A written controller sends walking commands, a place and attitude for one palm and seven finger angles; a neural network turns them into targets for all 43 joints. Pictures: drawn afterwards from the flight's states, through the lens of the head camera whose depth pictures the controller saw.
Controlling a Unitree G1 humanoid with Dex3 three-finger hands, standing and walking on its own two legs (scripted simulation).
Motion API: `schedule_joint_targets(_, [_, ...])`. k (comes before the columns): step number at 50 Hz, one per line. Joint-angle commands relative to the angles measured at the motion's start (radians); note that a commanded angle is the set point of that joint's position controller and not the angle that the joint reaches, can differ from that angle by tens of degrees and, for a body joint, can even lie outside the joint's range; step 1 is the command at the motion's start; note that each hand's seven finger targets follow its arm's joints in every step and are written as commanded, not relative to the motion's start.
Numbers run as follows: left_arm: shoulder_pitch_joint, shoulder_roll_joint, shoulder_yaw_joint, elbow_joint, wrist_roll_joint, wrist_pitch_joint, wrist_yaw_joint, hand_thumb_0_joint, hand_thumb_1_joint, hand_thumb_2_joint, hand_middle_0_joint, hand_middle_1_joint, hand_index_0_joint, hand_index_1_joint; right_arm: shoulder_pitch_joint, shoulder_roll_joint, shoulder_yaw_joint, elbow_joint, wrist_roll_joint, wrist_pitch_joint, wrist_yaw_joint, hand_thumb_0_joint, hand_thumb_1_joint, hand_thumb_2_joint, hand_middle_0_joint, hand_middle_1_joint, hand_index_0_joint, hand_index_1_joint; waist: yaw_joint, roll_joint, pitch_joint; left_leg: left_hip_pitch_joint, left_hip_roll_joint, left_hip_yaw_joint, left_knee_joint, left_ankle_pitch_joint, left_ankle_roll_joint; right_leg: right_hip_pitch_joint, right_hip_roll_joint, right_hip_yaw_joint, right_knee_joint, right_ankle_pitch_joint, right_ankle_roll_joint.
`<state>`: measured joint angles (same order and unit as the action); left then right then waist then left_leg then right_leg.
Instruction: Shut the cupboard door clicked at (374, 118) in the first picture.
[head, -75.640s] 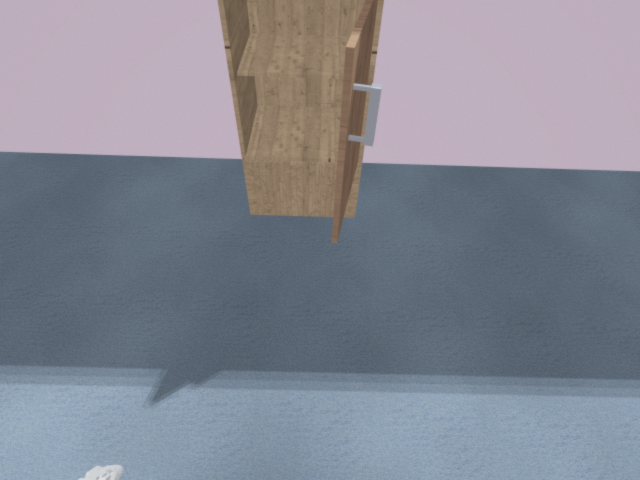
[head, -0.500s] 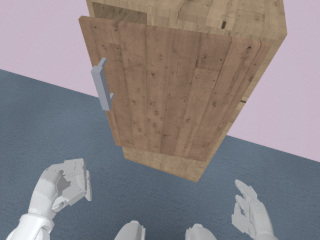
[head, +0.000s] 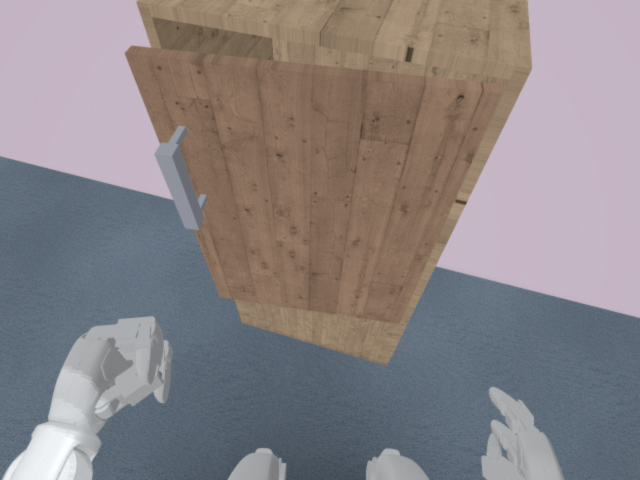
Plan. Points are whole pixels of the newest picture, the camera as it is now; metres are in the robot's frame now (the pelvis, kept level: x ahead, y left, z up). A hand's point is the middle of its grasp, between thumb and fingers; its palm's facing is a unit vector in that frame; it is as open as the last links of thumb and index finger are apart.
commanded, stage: raise the hand and make a fist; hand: left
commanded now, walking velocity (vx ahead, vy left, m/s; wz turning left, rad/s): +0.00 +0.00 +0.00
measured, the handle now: (187, 180) +0.50 +0.22 +0.06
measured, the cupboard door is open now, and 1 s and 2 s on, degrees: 8 8 7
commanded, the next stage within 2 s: bring the fist close to the handle in 0.12 s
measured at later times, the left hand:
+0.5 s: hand (164, 339) +0.26 +0.19 +0.06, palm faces -0.12 -0.99 -0.03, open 3.1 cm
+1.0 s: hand (180, 261) +0.36 +0.20 +0.07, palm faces -0.11 -0.99 -0.03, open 3.1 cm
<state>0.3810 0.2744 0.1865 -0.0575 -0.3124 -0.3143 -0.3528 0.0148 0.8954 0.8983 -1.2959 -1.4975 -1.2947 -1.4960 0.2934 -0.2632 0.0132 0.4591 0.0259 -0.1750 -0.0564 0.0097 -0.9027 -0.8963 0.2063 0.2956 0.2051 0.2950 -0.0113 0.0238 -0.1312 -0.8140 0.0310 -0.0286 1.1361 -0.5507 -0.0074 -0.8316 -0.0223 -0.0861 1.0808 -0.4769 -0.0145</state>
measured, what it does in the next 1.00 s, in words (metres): stands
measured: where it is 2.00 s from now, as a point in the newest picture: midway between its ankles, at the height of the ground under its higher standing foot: outside the picture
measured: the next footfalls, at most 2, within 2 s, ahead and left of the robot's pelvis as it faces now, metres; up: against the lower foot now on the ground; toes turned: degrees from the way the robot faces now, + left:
none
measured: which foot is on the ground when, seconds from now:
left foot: down 0.00-1.00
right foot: down 0.00-1.00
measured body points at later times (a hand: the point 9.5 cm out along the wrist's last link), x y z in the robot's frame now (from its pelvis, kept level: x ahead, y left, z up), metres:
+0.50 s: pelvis -0.01 +0.01 +0.00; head +0.05 +0.01 +0.44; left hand +0.26 +0.24 +0.07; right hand +0.17 -0.22 -0.08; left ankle +0.00 +0.12 -0.66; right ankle +0.03 -0.12 -0.66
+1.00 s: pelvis -0.01 +0.00 +0.00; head +0.07 +0.01 +0.45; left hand +0.36 +0.25 +0.07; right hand +0.13 -0.25 -0.09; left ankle +0.00 +0.12 -0.66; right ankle +0.03 -0.12 -0.66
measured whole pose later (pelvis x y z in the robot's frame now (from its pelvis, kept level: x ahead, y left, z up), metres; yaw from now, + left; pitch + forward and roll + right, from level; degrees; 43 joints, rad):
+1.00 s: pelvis -0.01 +0.00 +0.00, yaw +0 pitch +15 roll -1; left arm -0.29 0.34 0.26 0.52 -0.26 -0.31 -0.37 0.02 0.90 0.90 -1.30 -1.50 -1.30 -1.50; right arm 0.28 -0.28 0.04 0.56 0.03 -0.13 -0.06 0.01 -0.90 -0.90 0.21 0.30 0.21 0.30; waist -0.04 0.02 -0.11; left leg -0.85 0.02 -0.01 1.10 -0.51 0.00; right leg -0.88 -0.03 -0.07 1.06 -0.44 -0.01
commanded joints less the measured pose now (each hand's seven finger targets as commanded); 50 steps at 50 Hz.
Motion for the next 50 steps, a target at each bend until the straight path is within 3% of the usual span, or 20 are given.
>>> schedule_joint_targets(1, [-0.049,0.139,0.077,-0.216,-0.019,-0.076,0.006,0.0,0.9,0.9,-1.3,-1.5,-1.3,-1.5,-0.06,-0.107,-0.05,-0.165,0.006,-0.055,-0.003,0.0,-0.9,-0.9,0.2,0.3,0.2,0.3,0.008,0.036,-0.17,0.027,-0.043,0.014,-0.167,0.227,0.021,0.211,0.019,0.081,-0.181,0.101,-0.012])
schedule_joint_targets(3, [-0.047,0.146,0.084,-0.215,-0.02,-0.073,0.008,0.0,0.9,0.9,-1.3,-1.5,-1.3,-1.5,-0.061,-0.108,-0.052,-0.164,0.005,-0.053,-0.006,0.0,-0.9,-0.9,0.2,0.3,0.2,0.3,0.005,0.011,-0.173,0.02,-0.043,0.012,-0.162,0.223,0.024,0.216,0.023,0.086,-0.186,0.089,-0.011])
schedule_joint_targets(11, [-0.056,0.122,0.065,-0.202,-0.025,-0.068,-0.006,0.0,0.9,0.9,-1.3,-1.5,-1.3,-1.5,-0.061,-0.111,-0.048,-0.162,0.006,-0.052,-0.007,0.0,-0.9,-0.9,0.2,0.3,0.2,0.3,-0.001,0.009,-0.178,0.03,-0.042,0.006,-0.164,0.225,0.022,0.2,0.025,0.068,-0.169,0.114,-0.009])
schedule_joint_targets(13, [-0.163,0.139,0.06,-0.207,-0.02,-0.071,-0.005,0.0,0.9,0.9,-1.3,-1.5,-1.3,-1.5,-0.056,-0.119,-0.041,-0.149,0.003,-0.053,-0.013,0.0,-0.9,-0.9,0.2,0.3,0.2,0.3,-0.021,0.023,-0.16,0.023,-0.039,0.001,-0.154,0.209,0.026,0.169,0.03,0.064,-0.162,0.099,-0.01])
schedule_joint_targets(14, [-0.199,0.153,0.068,-0.202,-0.014,-0.071,-0.001,0.0,0.9,0.9,-1.3,-1.5,-1.3,-1.5,-0.055,-0.123,-0.041,-0.146,0.003,-0.055,-0.015,0.0,-0.9,-0.9,0.2,0.3,0.2,0.3,-0.018,0.027,-0.172,0.032,-0.036,-0.005,-0.16,0.203,0.024,0.158,0.03,0.056,-0.153,0.097,-0.011])
schedule_joint_targets(15, [-0.227,0.12,0.034,-0.186,-0.013,-0.068,-0.004,0.0,0.9,0.9,-1.3,-1.5,-1.3,-1.5,-0.057,-0.122,-0.037,-0.145,0.003,-0.059,-0.017,0.0,-0.9,-0.9,0.2,0.3,0.2,0.3,-0.027,0.036,-0.163,0.037,-0.037,-0.007,-0.162,0.19,0.024,0.141,0.031,0.051,-0.15,0.088,-0.01])
schedule_joint_targets(19, [-0.309,0.158,0.074,-0.131,-0.009,-0.047,0.001,0.0,0.9,0.9,-1.3,-1.5,-1.3,-1.5,-0.049,-0.13,-0.036,-0.128,0.003,-0.062,-0.023,0.0,-0.9,-0.9,0.2,0.3,0.2,0.3,-0.014,0.032,-0.212,0.047,-0.038,-0.011,-0.17,0.213,0.023,0.168,0.03,0.046,-0.143,0.119,-0.013])
schedule_joint_targets(21, [-0.309,0.14,0.056,-0.123,-0.004,-0.031,-0.001,0.0,0.9,0.9,-1.3,-1.5,-1.3,-1.5,-0.049,-0.128,-0.037,-0.131,0.006,-0.06,-0.019,0.0,-0.9,-0.9,0.2,0.3,0.2,0.3,-0.008,0.048,-0.235,0.074,-0.039,-0.011,-0.187,0.243,0.02,0.183,0.029,0.036,-0.137,0.161,-0.013])
schedule_joint_targets(25, [-0.372,0.157,0.077,-0.051,0.003,-0.003,0.008,0.0,0.9,0.9,-1.3,-1.5,-1.3,-1.5,-0.043,-0.13,-0.035,-0.122,0.005,-0.044,-0.015,0.0,-0.9,-0.9,0.2,0.3,0.2,0.3,-0.008,0.027,-0.231,0.073,-0.038,-0.01,-0.202,0.263,0.016,0.195,0.029,0.032,-0.141,0.188,-0.012])
schedule_joint_targets(27, [-0.4,0.147,0.072,-0.039,0.003,-0.002,0.013,0.0,0.9,0.9,-1.3,-1.5,-1.3,-1.5,-0.041,-0.128,-0.034,-0.124,0.004,-0.039,-0.011,0.0,-0.9,-0.9,0.2,0.3,0.2,0.3,-0.006,0.037,-0.234,0.082,-0.039,-0.008,-0.212,0.27,0.015,0.203,0.027,0.029,-0.145,0.2,-0.013])
schedule_joint_targets(28, [-0.425,0.175,0.095,-0.022,0.005,-0.006,0.019,0.0,0.9,0.9,-1.3,-1.5,-1.3,-1.5,-0.04,-0.133,-0.036,-0.117,0.004,-0.038,-0.013,0.0,-0.9,-0.9,0.2,0.3,0.2,0.3,-0.008,0.027,-0.237,0.078,-0.038,-0.009,-0.205,0.284,0.017,0.206,0.029,0.032,-0.142,0.21,-0.015])
schedule_joint_targets(31, [-0.495,0.149,0.07,0.023,0.011,-0.018,0.019,0.0,0.9,0.9,-1.3,-1.5,-1.3,-1.5,-0.038,-0.133,-0.036,-0.108,0.004,-0.031,-0.009,0.0,-0.9,-0.9,0.2,0.3,0.2,0.3,-0.015,0.038,-0.226,0.08,-0.037,-0.006,-0.215,0.266,0.013,0.192,0.025,0.033,-0.146,0.201,-0.013])
schedule_joint_targets(34, [-0.563,0.183,0.1,0.074,0.016,-0.032,0.017,0.0,0.9,0.9,-1.3,-1.5,-1.3,-1.5,-0.031,-0.139,-0.041,-0.093,0.004,-0.026,-0.009,0.0,-0.9,-0.9,0.2,0.3,0.2,0.3,-0.012,0.028,-0.247,0.084,-0.035,-0.007,-0.219,0.267,0.013,0.196,0.024,0.037,-0.146,0.201,-0.015])
schedule_joint_targets(35, [-0.574,0.16,0.077,0.098,0.019,-0.033,0.013,0.0,0.9,0.9,-1.3,-1.5,-1.3,-1.5,-0.032,-0.137,-0.04,-0.093,0.005,-0.024,-0.008,0.0,-0.9,-0.9,0.2,0.3,0.2,0.3,-0.015,0.032,-0.24,0.088,-0.036,-0.004,-0.223,0.269,0.013,0.193,0.024,0.036,-0.147,0.205,-0.015])
schedule_joint_targets(38, [-0.669,0.21,0.113,0.16,0.018,-0.04,0.008,0.0,0.9,0.9,-1.3,-1.5,-1.3,-1.5,-0.02,-0.146,-0.04,-0.071,0.004,-0.015,-0.012,0.0,-0.9,-0.9,0.2,0.3,0.2,0.3,-0.025,0.01,-0.247,0.068,-0.036,0.001,-0.213,0.262,0.019,0.204,0.024,0.049,-0.156,0.206,-0.012])
schedule_joint_targets(41, [-0.803,0.211,0.104,0.234,0.026,-0.045,-0.005,0.0,0.9,0.9,-1.3,-1.5,-1.3,-1.5,-0.024,-0.145,-0.038,-0.056,0.007,-0.007,-0.015,0.0,-0.9,-0.9,0.2,0.3,0.2,0.3,-0.034,0.03,-0.246,0.065,-0.036,0.004,-0.216,0.237,0.02,0.19,0.019,0.06,-0.16,0.187,-0.011])
schedule_joint_targets(43, [-0.875,0.257,0.136,0.278,0.024,-0.053,-0.011,0.0,0.9,0.9,-1.3,-1.5,-1.3,-1.5,-0.015,-0.151,-0.038,-0.041,0.007,-0.003,-0.019,0.0,-0.9,-0.9,0.2,0.3,0.2,0.3,-0.032,0.039,-0.269,0.07,-0.035,0.002,-0.213,0.247,0.02,0.2,0.02,0.062,-0.158,0.192,-0.016])
schedule_joint_targets(46, [-0.932,0.231,0.112,0.341,0.027,-0.06,-0.024,0.0,0.9,0.9,-1.3,-1.5,-1.3,-1.5,-0.004,-0.148,-0.04,-0.029,0.008,0.001,-0.016,0.0,-0.9,-0.9,0.2,0.3,0.2,0.3,-0.032,0.046,-0.315,0.095,-0.033,0.001,-0.214,0.282,0.019,0.205,0.019,0.06,-0.148,0.239,-0.014])
schedule_joint_targets(48, [-0.932,0.265,0.141,0.397,0.029,-0.06,-0.028,0.0,0.9,0.9,-1.3,-1.5,-1.3,-1.5,0.012,-0.155,-0.041,-0.024,0.007,0.008,-0.015,0.0,-0.9,-0.9,0.2,0.3,0.2,0.3,-0.025,0.039,-0.325,0.092,-0.033,0.002,-0.21,0.311,0.019,0.216,0.021,0.061,-0.143,0.266,-0.017])
schedule_joint_targets(50, [-1.0,0.257,0.131,0.445,0.036,-0.058,-0.031,0.0,0.9,0.9,-1.3,-1.5,-1.3,-1.5,0.018,-0.153,-0.042,-0.012,0.007,0.018,-0.01,0.0,-0.9,-0.9,0.2,0.3,0.2,0.3,-0.039,0.02,-0.321,0.078,-0.031,0.007,-0.204,0.3,0.021,0.206,0.018,0.066,-0.145,0.272,-0.01])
